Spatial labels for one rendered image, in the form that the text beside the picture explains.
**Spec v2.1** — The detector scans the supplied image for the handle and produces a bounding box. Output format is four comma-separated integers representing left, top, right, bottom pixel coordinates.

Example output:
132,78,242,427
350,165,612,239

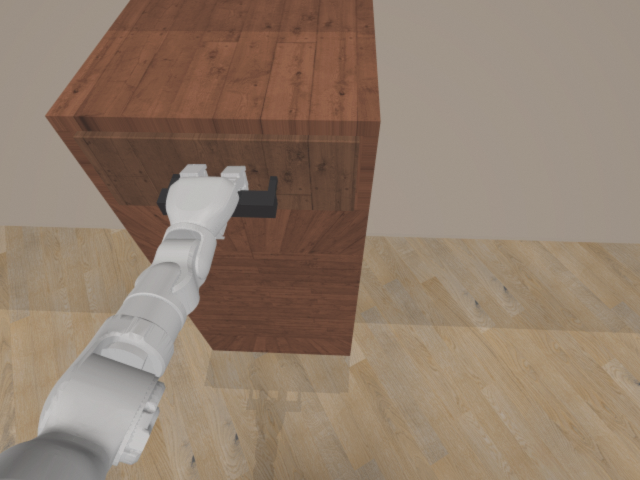
157,174,278,218

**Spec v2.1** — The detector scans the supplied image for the robot left upper arm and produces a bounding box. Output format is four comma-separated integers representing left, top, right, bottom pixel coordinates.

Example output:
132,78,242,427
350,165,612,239
0,353,166,480

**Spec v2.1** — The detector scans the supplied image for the left robot forearm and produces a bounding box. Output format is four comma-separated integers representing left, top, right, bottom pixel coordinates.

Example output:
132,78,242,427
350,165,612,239
37,223,217,436

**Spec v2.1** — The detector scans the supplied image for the cabinet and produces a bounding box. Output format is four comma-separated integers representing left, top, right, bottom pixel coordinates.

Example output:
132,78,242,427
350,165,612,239
45,0,381,356

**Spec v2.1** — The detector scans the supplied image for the drawer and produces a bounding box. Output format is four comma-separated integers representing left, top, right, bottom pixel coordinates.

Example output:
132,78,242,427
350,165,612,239
73,131,359,211

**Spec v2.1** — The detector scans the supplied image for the robot left hand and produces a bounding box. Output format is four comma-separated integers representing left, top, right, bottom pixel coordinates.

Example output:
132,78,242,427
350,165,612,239
166,164,249,239

